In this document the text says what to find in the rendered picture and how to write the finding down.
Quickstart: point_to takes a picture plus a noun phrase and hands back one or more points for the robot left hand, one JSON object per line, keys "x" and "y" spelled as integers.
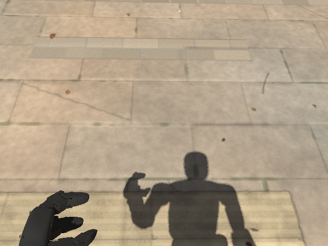
{"x": 42, "y": 225}

